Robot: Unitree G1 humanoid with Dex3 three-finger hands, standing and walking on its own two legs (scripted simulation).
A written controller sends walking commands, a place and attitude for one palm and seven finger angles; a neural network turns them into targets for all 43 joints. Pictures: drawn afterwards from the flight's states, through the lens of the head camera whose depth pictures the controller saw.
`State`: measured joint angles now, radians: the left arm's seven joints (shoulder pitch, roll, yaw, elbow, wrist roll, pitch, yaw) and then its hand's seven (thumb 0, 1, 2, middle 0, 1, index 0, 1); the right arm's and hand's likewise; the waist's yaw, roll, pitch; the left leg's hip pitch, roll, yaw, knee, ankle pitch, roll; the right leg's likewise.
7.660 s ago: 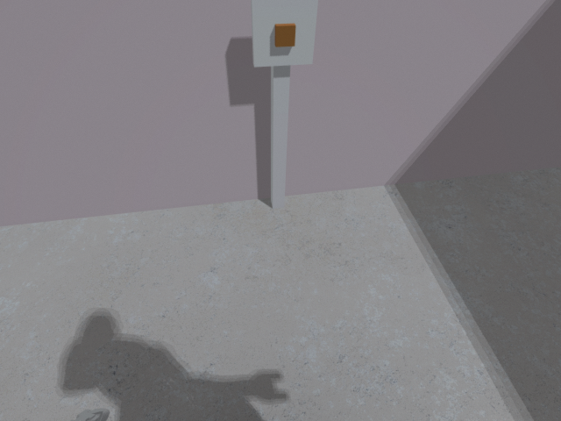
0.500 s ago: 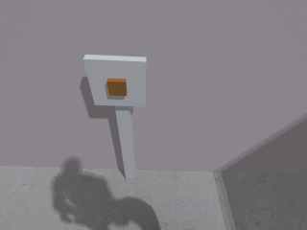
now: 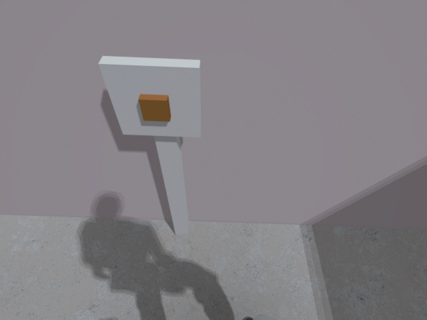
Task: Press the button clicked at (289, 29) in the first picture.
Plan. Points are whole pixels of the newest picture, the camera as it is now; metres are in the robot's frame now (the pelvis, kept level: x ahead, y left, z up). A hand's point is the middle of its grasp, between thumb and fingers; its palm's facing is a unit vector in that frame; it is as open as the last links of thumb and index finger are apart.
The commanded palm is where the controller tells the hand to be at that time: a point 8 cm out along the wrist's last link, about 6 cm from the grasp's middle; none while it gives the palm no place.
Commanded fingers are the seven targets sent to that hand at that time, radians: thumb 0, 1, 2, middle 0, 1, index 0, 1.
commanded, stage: come to a stop and stand still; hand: left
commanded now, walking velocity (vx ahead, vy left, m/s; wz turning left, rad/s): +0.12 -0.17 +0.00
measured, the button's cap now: (155, 107) +0.53 +0.17 +0.08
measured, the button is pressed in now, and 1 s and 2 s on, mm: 0 0 0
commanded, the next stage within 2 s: look again from close up in 0.94 s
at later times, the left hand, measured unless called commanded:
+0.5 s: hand out of the picture -0.02 +0.15 -0.15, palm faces +0.00 -0.98 -0.20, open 7.4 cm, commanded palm none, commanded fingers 0.00 0.90 0.90 -0.20 -0.30 -0.20 -0.30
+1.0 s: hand out of the picture -0.04 +0.09 -0.16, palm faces +0.05 -0.99 -0.16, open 7.4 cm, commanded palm none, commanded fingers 0.00 0.90 0.90 -0.20 -0.30 -0.20 -0.30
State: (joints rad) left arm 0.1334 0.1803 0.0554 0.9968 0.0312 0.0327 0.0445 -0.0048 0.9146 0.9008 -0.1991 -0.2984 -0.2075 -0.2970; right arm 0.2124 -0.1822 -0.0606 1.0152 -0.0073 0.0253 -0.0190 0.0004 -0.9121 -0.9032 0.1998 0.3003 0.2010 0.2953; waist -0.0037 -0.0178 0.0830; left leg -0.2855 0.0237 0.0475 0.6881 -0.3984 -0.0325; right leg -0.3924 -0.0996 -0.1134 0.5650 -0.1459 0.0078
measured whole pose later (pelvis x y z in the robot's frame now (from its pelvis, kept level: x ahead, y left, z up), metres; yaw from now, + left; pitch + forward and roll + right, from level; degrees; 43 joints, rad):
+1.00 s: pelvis -0.01 -0.05 +0.02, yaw -1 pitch -2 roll +0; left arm 0.33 0.08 0.00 1.16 0.00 -0.02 0.05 0.01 0.91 0.90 -0.20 -0.30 -0.20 -0.30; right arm 0.33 -0.11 -0.01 1.18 -0.01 0.01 -0.05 0.00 -0.91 -0.90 0.20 0.30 0.20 0.30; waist -0.01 0.02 0.03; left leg -0.17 0.10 0.03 0.42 -0.21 -0.07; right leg -0.10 0.06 -0.09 0.41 -0.28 -0.09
